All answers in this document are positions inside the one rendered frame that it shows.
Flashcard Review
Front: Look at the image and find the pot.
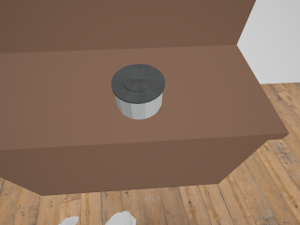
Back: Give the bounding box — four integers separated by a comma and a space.
115, 93, 163, 120

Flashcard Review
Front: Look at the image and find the robot left thigh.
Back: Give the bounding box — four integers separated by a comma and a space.
105, 212, 136, 225

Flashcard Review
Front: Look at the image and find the table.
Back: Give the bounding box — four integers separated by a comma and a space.
0, 0, 289, 196

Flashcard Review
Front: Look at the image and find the knob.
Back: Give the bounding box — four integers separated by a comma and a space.
130, 68, 145, 83

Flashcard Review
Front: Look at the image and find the left robot hand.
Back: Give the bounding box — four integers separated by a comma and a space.
58, 216, 79, 225

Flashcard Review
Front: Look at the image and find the lid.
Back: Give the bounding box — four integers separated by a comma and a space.
111, 64, 165, 104

